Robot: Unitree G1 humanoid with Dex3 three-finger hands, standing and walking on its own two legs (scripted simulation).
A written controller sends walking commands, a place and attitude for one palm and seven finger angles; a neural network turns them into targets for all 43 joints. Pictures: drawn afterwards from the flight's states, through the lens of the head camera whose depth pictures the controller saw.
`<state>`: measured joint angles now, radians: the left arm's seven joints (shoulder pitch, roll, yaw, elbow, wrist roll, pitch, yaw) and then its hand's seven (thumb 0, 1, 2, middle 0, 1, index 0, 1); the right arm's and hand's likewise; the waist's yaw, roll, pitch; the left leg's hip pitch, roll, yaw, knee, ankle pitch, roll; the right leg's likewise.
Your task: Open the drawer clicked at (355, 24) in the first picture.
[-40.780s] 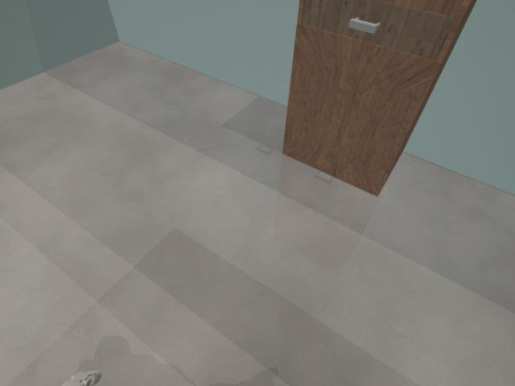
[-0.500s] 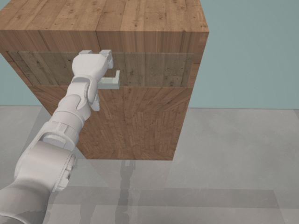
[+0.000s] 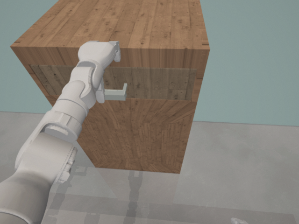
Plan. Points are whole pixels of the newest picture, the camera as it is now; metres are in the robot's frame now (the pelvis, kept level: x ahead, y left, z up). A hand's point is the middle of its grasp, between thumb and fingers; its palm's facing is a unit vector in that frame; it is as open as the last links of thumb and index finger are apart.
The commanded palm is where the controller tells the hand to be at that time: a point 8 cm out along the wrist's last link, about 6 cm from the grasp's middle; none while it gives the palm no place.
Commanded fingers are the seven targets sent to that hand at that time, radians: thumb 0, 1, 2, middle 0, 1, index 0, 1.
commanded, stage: lift the hand off the handle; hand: left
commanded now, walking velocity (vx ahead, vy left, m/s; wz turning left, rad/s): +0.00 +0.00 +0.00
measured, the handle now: (112, 90) +0.53 +0.12 +0.05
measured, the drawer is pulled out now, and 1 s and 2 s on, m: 0.00 0.00 0.00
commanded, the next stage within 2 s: draw the hand back to the body in 0.24 s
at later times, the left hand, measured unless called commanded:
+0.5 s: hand (97, 65) +0.48 +0.13 +0.19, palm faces +0.02 -0.04 -1.00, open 13.7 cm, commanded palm +0.43 +0.15 +0.25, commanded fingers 0.00 -0.50 0.30 -0.30 -1.20 -0.30 -1.20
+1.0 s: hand (56, 109) +0.33 +0.19 +0.19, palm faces +0.06 -0.41 -0.91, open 13.8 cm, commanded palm +0.29 +0.22 +0.24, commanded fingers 0.00 -0.36 0.36 -0.29 -1.11 -0.29 -1.11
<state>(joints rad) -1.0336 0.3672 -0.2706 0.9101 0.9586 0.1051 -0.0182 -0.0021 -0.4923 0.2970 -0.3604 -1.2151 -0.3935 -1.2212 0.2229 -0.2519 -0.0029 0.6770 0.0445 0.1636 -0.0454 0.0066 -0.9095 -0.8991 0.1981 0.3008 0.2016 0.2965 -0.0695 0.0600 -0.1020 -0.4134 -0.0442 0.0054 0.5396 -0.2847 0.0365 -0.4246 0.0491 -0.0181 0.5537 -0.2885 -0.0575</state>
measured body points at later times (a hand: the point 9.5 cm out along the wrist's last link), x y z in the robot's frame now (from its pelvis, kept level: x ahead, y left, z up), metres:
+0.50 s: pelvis +0.00 -0.01 +0.00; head +0.03 -0.03 +0.45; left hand +0.48 +0.13 +0.24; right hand +0.06 -0.27 -0.14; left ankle -0.02 +0.10 -0.73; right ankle -0.01 -0.08 -0.73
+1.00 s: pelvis -0.01 +0.01 +0.01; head -0.01 -0.02 +0.46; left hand +0.32 +0.21 +0.23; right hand +0.24 -0.18 -0.07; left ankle -0.02 +0.10 -0.73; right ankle -0.01 -0.08 -0.73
